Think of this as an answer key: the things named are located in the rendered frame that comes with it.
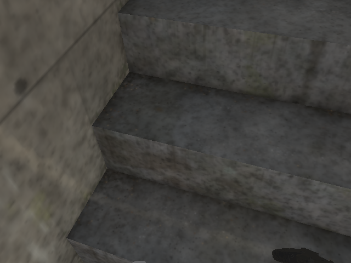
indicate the robot right hand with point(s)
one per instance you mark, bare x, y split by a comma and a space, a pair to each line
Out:
303, 255

